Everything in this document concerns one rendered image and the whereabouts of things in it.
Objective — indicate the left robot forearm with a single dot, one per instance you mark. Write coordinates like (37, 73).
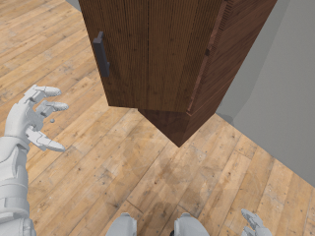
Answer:
(14, 179)

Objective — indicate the robot left upper arm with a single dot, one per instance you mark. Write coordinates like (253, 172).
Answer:
(18, 227)

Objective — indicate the right robot thigh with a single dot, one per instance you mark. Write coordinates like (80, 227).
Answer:
(189, 226)

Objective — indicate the right robot shin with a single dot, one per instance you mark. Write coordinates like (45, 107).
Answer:
(185, 214)

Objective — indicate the robot right hand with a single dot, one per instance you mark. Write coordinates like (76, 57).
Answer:
(256, 224)

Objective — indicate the robot left hand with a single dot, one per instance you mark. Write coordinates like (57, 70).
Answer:
(21, 117)

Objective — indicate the handle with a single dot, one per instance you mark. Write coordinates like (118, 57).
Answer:
(100, 55)

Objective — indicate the cupboard door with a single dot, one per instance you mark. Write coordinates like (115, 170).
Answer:
(155, 49)

